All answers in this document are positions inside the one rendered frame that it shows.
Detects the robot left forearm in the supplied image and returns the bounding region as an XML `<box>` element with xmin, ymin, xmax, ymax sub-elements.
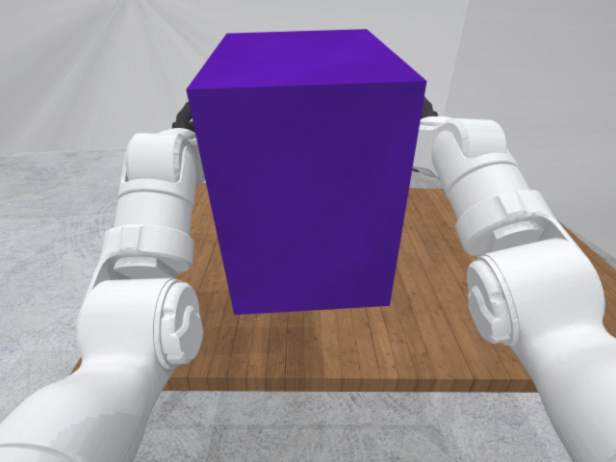
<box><xmin>76</xmin><ymin>128</ymin><xmax>205</xmax><ymax>357</ymax></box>

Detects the robot right forearm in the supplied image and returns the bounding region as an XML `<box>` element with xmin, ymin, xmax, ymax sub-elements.
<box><xmin>413</xmin><ymin>116</ymin><xmax>605</xmax><ymax>316</ymax></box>

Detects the table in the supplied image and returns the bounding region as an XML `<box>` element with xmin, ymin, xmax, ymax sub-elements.
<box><xmin>71</xmin><ymin>183</ymin><xmax>616</xmax><ymax>393</ymax></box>

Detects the right robot hand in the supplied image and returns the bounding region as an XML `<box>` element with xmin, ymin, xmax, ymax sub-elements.
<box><xmin>412</xmin><ymin>98</ymin><xmax>438</xmax><ymax>172</ymax></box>

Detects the robot left upper arm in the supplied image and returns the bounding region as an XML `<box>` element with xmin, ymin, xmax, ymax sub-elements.
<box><xmin>0</xmin><ymin>278</ymin><xmax>203</xmax><ymax>462</ymax></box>

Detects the carton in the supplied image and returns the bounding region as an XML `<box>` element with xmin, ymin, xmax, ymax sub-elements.
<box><xmin>186</xmin><ymin>29</ymin><xmax>426</xmax><ymax>315</ymax></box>

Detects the robot right upper arm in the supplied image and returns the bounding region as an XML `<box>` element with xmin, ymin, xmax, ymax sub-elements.
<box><xmin>467</xmin><ymin>238</ymin><xmax>616</xmax><ymax>462</ymax></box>

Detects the left robot hand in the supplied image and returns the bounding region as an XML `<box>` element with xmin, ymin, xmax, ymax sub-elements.
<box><xmin>172</xmin><ymin>102</ymin><xmax>195</xmax><ymax>132</ymax></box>

